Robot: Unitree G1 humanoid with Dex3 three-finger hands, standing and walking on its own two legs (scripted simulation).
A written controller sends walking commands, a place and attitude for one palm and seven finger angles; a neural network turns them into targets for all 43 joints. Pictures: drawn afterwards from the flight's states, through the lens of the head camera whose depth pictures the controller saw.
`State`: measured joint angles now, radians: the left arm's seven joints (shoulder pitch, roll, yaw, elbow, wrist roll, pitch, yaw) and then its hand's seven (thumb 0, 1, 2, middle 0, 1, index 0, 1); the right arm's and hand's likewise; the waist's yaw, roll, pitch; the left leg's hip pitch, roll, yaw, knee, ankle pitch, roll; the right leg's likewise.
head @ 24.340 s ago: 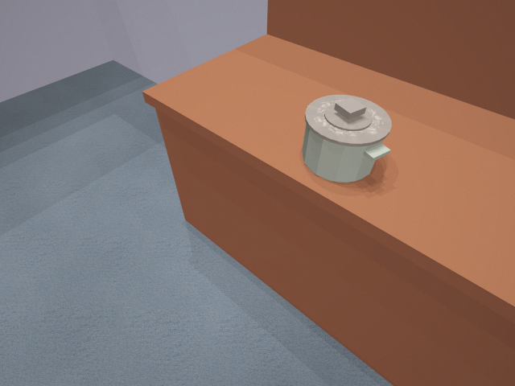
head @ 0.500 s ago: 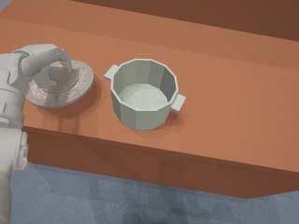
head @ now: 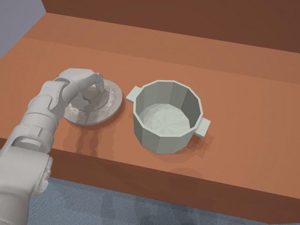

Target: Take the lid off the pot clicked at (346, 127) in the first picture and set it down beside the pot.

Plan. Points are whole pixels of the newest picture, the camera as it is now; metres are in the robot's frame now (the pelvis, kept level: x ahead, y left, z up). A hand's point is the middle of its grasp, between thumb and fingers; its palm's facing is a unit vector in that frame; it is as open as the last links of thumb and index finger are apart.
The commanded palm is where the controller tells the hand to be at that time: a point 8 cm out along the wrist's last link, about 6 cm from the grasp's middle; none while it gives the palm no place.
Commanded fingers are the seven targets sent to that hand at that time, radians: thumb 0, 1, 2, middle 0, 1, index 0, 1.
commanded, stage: stand still and regain balance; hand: left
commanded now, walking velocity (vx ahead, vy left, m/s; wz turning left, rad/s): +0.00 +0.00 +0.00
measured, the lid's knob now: (89, 93) +0.49 +0.19 +0.02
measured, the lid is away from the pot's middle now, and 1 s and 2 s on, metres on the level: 0.24 0.24 0.24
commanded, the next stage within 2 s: none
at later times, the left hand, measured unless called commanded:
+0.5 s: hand (74, 48) +0.61 +0.24 +0.09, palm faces -0.07 -0.99 -0.16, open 5.3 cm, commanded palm +0.57 +0.21 +0.11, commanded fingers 0.00 0.61 1.08 -0.74 -0.98 -0.72 -0.97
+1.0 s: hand (72, 37) +0.60 +0.23 +0.14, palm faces -0.14 -0.97 -0.18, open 5.1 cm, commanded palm +0.57 +0.23 +0.11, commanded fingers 0.00 0.61 1.08 -0.74 -0.98 -0.72 -0.97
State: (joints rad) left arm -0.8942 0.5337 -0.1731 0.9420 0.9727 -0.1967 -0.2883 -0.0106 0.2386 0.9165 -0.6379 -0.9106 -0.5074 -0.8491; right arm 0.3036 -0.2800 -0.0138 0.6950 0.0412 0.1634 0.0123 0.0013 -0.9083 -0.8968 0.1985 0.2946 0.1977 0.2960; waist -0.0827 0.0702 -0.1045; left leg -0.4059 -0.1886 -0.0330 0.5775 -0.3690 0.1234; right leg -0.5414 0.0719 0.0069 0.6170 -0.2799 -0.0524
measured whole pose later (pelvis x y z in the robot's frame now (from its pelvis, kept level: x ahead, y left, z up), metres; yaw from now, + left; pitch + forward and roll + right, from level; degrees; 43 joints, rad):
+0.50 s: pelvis +0.12 +0.11 -0.02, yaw -9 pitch +7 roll +0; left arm -0.83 0.37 0.02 0.43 -0.03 -0.10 -0.02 0.01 0.58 1.07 -0.74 -0.98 -0.71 -0.97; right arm 0.24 -0.17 -0.04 0.67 0.07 -0.05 0.06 0.00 -0.91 -0.90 0.20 0.29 0.33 0.38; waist 0.12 -0.16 0.23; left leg -0.51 0.03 0.10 0.86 -0.47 0.03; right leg -0.55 0.00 0.08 1.91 -0.55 -0.01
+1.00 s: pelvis +0.10 +0.21 +0.01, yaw -19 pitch +7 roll +1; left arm -0.53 0.39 0.29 -0.03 -0.13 0.00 0.09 0.01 0.59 1.08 -0.75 -0.98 -0.73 -0.97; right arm 0.06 -0.25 -0.01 0.51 0.05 0.05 0.03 0.01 -0.91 -0.90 0.20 0.29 0.20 0.30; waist -0.06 -0.02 0.32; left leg -0.66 -0.05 -0.09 1.72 -0.48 -0.02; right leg -0.51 -0.16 -0.19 0.53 -0.13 0.00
